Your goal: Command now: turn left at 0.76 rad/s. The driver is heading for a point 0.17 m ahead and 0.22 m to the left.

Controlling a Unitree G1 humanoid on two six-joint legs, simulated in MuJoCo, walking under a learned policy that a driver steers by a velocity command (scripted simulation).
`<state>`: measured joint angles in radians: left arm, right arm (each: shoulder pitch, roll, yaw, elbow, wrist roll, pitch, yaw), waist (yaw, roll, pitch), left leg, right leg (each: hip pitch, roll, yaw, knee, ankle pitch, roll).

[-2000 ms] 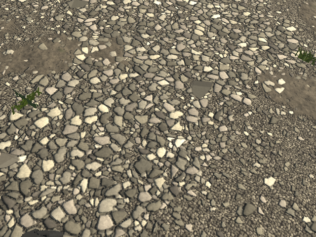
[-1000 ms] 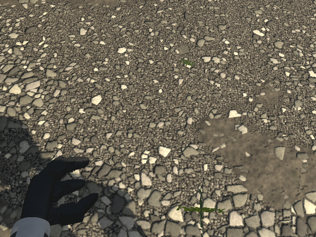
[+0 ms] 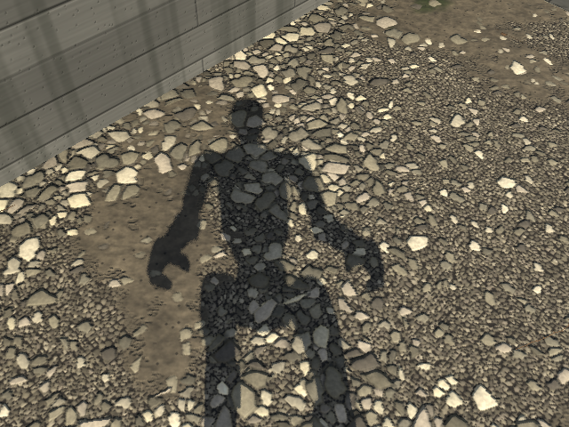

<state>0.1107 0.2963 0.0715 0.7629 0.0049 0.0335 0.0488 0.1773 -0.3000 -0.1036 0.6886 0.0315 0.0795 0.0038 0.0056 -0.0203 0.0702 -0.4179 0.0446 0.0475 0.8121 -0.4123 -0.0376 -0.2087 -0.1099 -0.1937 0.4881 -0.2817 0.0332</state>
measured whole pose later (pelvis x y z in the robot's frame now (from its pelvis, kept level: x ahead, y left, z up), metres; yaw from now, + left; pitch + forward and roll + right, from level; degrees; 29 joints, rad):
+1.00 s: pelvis +0.14 +0.05 +0.00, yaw +19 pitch -1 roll +0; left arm 0.09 0.25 0.03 0.83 0.00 -0.02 -0.02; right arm 0.24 -0.24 -0.05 0.78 -0.01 0.03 -0.04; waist 0.01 -0.01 0.03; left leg -0.13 -0.03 -0.12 0.52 -0.38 0.00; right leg -0.27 0.01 -0.01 0.54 -0.26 -0.01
